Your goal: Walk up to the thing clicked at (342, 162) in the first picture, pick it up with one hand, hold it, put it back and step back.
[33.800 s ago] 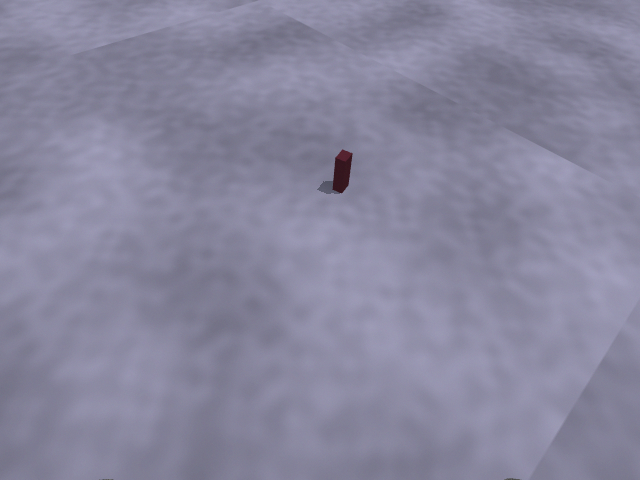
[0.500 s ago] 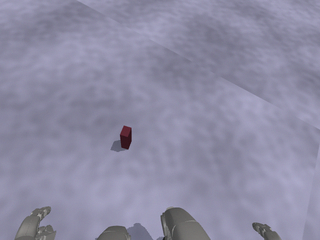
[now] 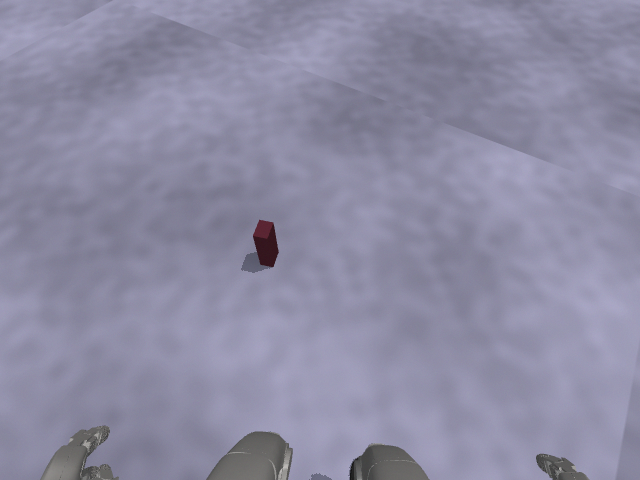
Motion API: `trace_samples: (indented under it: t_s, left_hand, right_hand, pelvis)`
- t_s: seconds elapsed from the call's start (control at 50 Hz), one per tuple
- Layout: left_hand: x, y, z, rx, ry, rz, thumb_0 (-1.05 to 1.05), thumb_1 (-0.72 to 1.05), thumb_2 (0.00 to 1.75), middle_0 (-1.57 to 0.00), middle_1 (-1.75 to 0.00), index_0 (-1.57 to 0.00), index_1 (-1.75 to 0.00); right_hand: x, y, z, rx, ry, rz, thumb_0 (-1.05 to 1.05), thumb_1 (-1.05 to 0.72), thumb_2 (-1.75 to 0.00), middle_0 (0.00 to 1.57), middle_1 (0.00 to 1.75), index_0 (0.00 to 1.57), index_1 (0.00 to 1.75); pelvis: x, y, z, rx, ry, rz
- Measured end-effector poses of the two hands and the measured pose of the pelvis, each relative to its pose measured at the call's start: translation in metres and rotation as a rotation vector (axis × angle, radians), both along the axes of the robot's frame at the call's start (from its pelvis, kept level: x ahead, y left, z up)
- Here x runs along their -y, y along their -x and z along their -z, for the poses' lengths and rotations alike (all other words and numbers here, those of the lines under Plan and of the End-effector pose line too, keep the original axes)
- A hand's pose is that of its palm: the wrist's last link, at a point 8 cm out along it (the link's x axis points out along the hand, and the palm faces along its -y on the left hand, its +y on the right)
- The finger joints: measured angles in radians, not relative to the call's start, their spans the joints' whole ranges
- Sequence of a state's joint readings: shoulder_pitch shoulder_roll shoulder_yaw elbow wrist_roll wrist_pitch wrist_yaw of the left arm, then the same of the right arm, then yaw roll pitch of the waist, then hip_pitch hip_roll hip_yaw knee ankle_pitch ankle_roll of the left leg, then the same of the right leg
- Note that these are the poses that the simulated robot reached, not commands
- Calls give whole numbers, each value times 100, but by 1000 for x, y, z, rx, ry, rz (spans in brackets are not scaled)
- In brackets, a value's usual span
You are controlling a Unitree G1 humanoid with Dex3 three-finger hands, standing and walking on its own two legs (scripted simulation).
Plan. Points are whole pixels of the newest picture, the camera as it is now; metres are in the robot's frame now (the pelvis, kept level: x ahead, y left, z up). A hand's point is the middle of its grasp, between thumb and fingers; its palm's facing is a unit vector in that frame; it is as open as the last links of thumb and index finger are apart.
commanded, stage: step back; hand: left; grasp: from the side
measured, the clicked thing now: (266, 244) +0.82 +0.19 -0.67
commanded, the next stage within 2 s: stand in 1.66 s
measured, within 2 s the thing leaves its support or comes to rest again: neither
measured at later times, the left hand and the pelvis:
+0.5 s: hand out of the picture -0.10 +0.24 -0.17, palm faces -0.03 -0.92 -0.38, open 7.4 cm; pelvis -0.17 -0.04 -0.02, yaw -2 degrees
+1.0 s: hand out of the picture -0.14 +0.23 -0.14, palm faces +0.03 -0.92 -0.39, open 7.4 cm; pelvis -0.22 -0.05 +0.01, yaw +2 degrees
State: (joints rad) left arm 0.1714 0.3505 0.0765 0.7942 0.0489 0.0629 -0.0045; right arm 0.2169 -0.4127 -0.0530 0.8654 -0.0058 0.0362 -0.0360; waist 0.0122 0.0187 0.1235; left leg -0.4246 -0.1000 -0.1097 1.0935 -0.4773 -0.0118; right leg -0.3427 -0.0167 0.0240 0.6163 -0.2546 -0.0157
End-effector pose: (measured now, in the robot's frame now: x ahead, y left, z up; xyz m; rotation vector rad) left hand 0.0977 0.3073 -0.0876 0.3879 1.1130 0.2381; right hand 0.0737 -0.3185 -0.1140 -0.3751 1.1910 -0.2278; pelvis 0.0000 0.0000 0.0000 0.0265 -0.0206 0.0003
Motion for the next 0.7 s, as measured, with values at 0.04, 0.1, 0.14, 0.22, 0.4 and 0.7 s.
trace_samples:
  t_s: [0.04,0.1,0.14,0.22,0.4,0.7]
  left_hand:
    - [-2,2,2,36,-2,5,1,90,90,-21,-30,-21,-30]
    - [-8,9,13,92,11,5,1,90,90,-21,-30,-21,-30]
    - [-10,18,23,107,30,-1,1,90,90,-21,-30,-20,-30]
    - [0,53,30,48,77,-16,1,90,90,-20,-30,-20,-30]
    - [11,149,36,-62,77,-39,1,90,90,-20,-30,-20,-30]
    - [45,265,16,-87,13,-60,1,90,90,-21,-30,-21,-30]
  right_hand:
    - [-1,21,2,-37,13,-12,1,-90,-90,20,30,20,29]
    - [-7,49,3,-76,33,-39,1,-90,-90,20,30,20,29]
    - [-12,66,2,-87,42,-44,1,-90,-90,20,30,20,29]
    - [-16,92,-13,-72,45,-54,1,-90,-90,21,30,20,30]
    - [11,98,-37,78,97,-82,1,-90,-90,21,30,21,30]
    - [52,191,1,60,-3,-19,1,-90,-90,20,30,20,29]
  pelvis:
    - [-1,15,3,-4,13,-26]
    - [-3,39,11,-1,27,-65]
    - [-3,57,14,20,-13,-63]
    - [-3,80,5,28,31,-69]
    - [18,136,0,-6,47,-9]
    - [49,206,7,9,14,2]
